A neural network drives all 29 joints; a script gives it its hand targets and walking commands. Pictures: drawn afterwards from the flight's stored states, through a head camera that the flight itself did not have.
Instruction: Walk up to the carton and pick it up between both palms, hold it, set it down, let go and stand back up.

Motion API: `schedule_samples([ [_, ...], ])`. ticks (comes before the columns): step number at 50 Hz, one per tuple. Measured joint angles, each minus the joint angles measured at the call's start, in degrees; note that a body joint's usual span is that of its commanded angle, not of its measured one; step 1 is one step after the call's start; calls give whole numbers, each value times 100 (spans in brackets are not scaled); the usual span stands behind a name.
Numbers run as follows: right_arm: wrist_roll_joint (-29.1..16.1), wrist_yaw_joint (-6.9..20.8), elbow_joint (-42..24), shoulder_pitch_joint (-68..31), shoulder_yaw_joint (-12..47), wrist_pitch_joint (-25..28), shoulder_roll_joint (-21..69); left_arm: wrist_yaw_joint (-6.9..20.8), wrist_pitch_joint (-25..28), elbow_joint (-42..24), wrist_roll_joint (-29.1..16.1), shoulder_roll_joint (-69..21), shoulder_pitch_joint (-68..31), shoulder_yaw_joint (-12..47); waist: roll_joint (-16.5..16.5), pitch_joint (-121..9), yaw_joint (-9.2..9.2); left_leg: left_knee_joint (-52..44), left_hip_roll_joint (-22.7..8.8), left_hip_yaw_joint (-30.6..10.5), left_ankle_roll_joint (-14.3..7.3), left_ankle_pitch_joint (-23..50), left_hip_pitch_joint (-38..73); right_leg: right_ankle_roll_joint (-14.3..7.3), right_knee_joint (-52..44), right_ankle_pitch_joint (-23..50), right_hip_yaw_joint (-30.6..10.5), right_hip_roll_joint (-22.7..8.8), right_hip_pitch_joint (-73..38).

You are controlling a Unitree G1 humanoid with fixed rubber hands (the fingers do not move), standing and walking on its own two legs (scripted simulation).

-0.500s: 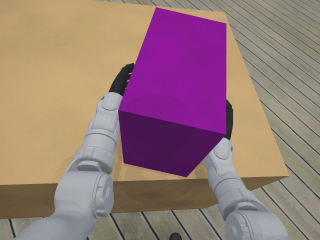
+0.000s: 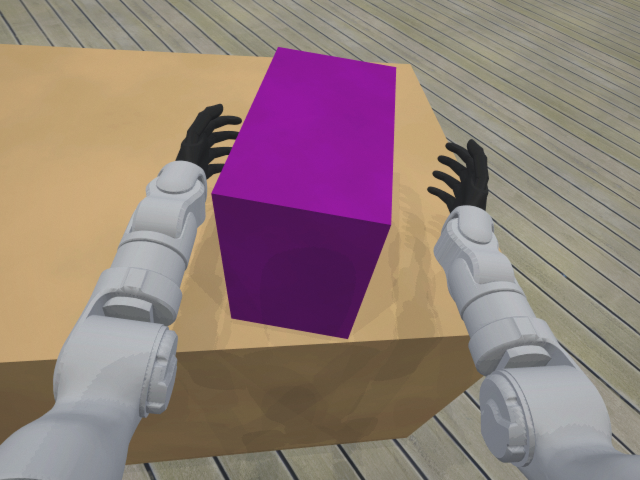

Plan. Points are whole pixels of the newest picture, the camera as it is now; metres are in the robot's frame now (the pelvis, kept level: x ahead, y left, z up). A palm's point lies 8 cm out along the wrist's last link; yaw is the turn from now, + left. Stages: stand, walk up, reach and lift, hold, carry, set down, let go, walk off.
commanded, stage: set down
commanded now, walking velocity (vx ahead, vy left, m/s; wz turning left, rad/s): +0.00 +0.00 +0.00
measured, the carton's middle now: (313, 193) +0.48 -0.03 +0.08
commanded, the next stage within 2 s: none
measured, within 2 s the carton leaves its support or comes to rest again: neither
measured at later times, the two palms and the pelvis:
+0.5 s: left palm (193, 100) +0.49 +0.11 +0.22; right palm (471, 147) +0.40 -0.18 +0.21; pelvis +0.00 +0.00 +0.00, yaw +1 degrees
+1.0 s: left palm (180, 113) +0.45 +0.12 +0.23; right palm (507, 201) +0.33 -0.19 +0.21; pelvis -0.02 +0.01 +0.00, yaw -1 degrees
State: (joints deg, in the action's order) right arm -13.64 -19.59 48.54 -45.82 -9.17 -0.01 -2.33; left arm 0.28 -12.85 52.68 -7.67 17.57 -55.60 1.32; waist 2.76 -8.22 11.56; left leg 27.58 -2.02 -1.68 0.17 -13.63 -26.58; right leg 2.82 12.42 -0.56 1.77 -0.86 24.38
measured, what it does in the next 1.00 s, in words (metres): stands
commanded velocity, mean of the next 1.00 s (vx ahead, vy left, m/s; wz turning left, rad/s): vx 0.00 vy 0.00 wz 0.00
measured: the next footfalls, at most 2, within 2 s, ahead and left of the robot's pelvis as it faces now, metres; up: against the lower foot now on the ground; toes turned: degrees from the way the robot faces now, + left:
none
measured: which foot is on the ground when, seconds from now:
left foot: down 0.00-1.00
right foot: down 0.00-1.00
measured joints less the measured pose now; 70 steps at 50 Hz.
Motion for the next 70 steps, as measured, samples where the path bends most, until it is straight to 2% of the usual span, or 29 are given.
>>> schedule_samples([
  [7,64,-165,-74,-760,-137,-1075,68,15,-75,762,-518,367,-823,373,-21,0,236,0,1,-151,0,99,57,-56,104,2,148,6,-65],
  [15,104,-302,-76,-1419,-308,-1663,170,18,-291,969,-570,438,-1411,419,-21,0,390,0,1,-150,0,107,100,-74,133,-1,148,5,-94],
  [22,-11,-385,-132,-1436,-231,-1886,204,51,-629,970,-570,508,-1428,419,-21,0,390,1,1,-124,0,43,234,-74,134,-52,124,4,-217],
  [29,-264,-499,-506,-1253,83,-2031,260,113,-1044,971,-571,567,-1428,420,-21,-1,390,1,1,-75,0,-28,410,-69,134,-94,80,1,-373],
  [37,-528,-629,-962,-803,290,-2190,261,172,-1569,926,-571,567,-1407,419,8,-2,390,1,1,-33,0,-83,709,-62,134,-95,48,-2,-653],
  [45,-624,-701,-1247,-328,446,-2428,261,321,-1865,813,-554,635,-1221,418,95,48,391,1,2,118,1,-104,1098,-38,134,-100,-91,-10,-984],
  [52,-688,-739,-1573,133,523,-2600,261,406,-1788,811,-527,745,-890,418,103,99,376,1,1,230,0,-59,1283,-12,177,-62,-205,-11,-1107],
  [65,-591,-778,-2351,876,629,-2886,363,538,-1340,792,-527,757,-162,418,104,340,172,0,0,248,0,11,1362,-12,335,-68,-226,-10,-1106],
  [70,-512,-810,-2786,1236,640,-2916,440,550,-1321,316,-528,765,282,419,104,384,98,1,0,216,0,-7,1363,-12,361,-112,-194,-10,-1107],
])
